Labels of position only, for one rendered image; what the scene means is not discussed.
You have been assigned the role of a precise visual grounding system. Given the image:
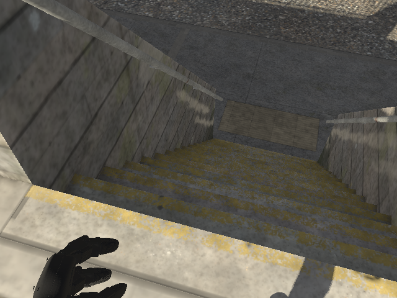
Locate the robot left hand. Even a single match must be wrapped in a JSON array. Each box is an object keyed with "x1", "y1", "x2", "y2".
[{"x1": 33, "y1": 235, "x2": 127, "y2": 298}]

